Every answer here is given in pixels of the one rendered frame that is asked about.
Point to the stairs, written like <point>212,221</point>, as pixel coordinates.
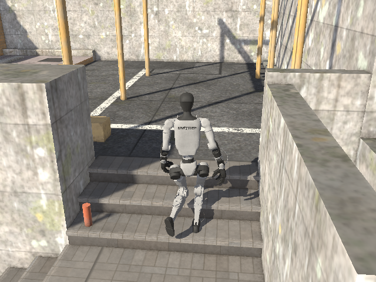
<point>150,220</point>
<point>36,273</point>

